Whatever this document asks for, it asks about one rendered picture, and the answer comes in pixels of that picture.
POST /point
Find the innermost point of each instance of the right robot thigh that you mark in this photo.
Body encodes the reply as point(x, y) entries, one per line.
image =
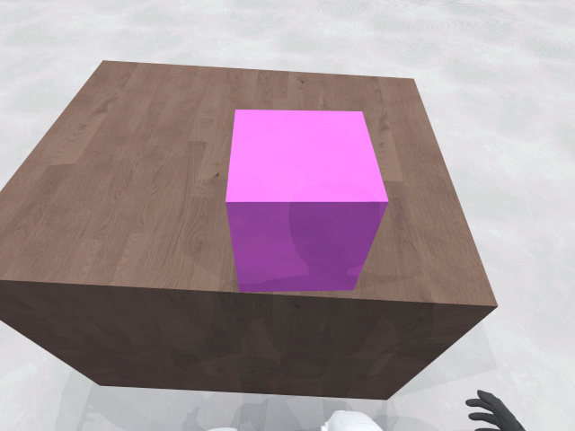
point(350, 421)

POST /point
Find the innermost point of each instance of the right robot hand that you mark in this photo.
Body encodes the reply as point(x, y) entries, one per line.
point(501, 417)

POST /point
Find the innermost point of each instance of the pedestal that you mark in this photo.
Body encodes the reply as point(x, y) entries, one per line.
point(116, 254)

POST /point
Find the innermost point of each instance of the carton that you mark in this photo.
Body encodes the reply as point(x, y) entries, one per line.
point(304, 199)

